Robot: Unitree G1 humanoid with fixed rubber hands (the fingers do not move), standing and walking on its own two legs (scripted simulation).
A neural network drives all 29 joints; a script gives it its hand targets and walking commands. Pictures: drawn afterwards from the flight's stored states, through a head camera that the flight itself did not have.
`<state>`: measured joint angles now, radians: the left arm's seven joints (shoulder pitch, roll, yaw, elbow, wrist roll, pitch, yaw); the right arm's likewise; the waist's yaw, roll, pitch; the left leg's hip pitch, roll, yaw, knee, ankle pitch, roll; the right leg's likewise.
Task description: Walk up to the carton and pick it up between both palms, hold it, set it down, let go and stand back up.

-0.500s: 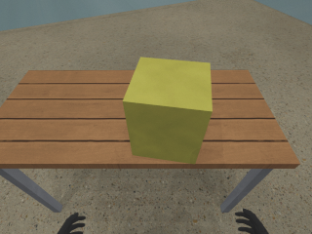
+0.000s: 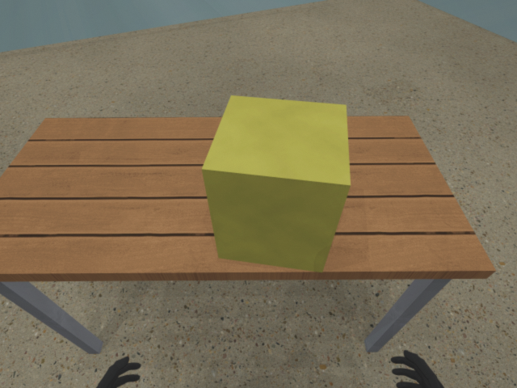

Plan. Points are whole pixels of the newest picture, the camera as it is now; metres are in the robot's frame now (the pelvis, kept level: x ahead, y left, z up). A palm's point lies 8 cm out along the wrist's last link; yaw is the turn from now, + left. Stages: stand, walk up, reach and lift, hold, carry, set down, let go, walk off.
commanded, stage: stand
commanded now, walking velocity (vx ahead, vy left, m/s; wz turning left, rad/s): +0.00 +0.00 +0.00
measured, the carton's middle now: (278, 186) +0.46 -0.03 +0.04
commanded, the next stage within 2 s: walk up in 0.50 s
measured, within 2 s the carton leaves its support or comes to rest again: neither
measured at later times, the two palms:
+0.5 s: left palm out of the picture +0.12 +0.26 -0.08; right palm out of the picture +0.11 -0.26 -0.08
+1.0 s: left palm out of the picture +0.13 +0.25 -0.09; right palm out of the picture +0.11 -0.27 -0.10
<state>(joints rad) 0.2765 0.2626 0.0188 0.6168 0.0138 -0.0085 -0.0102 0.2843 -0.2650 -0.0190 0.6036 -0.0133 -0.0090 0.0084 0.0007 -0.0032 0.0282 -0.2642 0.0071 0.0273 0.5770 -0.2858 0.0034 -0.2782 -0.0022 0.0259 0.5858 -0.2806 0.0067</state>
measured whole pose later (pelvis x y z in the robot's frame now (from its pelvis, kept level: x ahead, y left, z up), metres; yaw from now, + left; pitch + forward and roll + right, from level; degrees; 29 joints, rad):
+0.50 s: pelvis +0.00 +0.00 +0.00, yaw +0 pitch -2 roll +0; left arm 0.28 0.27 0.02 0.62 0.01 0.00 -0.01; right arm 0.29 -0.27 -0.02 0.61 -0.01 -0.01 0.01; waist 0.00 0.00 0.02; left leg -0.25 0.01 0.03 0.57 -0.28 0.00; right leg -0.27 0.00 0.03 0.58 -0.28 0.01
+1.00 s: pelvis +0.03 +0.00 +0.00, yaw -3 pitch -1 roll +1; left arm 0.37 0.26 0.03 0.59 0.02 -0.02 -0.01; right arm 0.34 -0.28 -0.02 0.61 -0.04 -0.01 0.01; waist 0.00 0.00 0.01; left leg -0.24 0.03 0.07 0.62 -0.36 0.00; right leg -0.28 0.02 0.07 0.65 -0.35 0.00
